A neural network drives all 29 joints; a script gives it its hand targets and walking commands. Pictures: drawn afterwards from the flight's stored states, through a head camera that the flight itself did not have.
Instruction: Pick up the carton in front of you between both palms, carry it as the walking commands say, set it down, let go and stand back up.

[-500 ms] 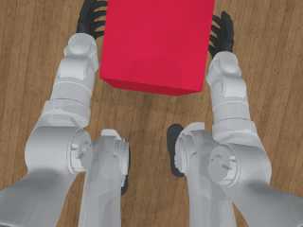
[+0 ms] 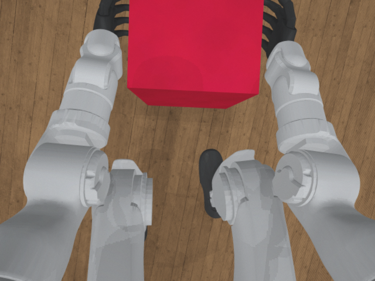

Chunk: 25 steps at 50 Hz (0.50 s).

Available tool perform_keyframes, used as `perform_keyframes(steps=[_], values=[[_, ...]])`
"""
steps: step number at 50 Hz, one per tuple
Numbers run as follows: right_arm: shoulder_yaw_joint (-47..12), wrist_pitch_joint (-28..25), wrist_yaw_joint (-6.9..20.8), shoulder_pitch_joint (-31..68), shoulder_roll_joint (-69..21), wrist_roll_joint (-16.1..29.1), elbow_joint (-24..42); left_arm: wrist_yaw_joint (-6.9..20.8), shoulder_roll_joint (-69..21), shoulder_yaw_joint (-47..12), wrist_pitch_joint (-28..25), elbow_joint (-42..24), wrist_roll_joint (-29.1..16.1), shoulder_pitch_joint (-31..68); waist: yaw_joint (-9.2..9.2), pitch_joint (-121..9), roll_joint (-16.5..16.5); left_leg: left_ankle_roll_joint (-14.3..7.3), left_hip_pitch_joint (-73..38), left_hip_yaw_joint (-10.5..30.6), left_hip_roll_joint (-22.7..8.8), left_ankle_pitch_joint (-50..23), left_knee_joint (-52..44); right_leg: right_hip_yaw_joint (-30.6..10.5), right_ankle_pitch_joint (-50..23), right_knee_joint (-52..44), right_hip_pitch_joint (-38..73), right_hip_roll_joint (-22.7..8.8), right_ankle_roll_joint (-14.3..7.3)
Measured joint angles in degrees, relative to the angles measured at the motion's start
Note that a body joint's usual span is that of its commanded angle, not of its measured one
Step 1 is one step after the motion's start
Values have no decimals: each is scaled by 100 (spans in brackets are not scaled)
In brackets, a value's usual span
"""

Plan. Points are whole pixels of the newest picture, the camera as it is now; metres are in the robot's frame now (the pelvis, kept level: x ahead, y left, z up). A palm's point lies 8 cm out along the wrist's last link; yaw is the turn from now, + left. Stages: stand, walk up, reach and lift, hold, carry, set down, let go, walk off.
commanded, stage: set down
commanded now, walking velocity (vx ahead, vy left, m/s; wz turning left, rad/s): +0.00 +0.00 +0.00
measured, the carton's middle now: (191, 53) +0.51 -0.05 -0.23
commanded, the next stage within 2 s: none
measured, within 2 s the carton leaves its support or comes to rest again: rests again in 0.78 s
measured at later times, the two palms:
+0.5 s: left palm (112, 31) +0.54 +0.10 -0.17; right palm (281, 46) +0.51 -0.21 -0.15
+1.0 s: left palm (77, 39) +0.53 +0.16 -0.19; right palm (283, 62) +0.48 -0.23 -0.18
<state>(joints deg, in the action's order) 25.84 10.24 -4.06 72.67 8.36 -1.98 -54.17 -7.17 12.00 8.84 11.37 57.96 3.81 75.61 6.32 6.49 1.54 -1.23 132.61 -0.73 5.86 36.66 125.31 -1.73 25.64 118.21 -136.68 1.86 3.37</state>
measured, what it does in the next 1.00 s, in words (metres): stands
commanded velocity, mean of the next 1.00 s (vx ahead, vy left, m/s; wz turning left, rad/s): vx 0.00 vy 0.00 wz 0.00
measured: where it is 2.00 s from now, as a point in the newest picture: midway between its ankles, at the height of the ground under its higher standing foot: (175, 207)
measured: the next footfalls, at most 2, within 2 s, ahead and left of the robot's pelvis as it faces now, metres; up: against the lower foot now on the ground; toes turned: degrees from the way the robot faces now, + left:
none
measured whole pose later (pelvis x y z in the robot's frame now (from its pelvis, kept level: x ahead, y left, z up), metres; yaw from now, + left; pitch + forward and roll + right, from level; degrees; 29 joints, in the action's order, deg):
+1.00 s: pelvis -0.01 -0.01 -0.01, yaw +0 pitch +37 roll -2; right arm 15.7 -1.5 -5.6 74.7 18.0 11.6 -67.8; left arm -3.3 24.3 -2.1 2.5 63.8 -9.3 78.8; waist 3.9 18.5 1.8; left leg 0.4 127.9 1.1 5.9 37.7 128.3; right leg 0.3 26.1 120.8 -132.2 1.5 2.0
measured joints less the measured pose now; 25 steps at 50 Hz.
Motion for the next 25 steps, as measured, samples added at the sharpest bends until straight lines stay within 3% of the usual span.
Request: perform_keyframes(steps=[13,25], values=[[356,-122,157,258,137,-333,-358,298,-6,211,-108,372,256,351,-76,302,-20,18,-102,37,17,-19,98,41,-21,78,117,-12,-20],[406,-309,280,277,388,-262,-592,620,-150,490,-248,380,569,473,-199,500,46,72,-200,88,-2,56,173,97,11,153,173,6,-75]])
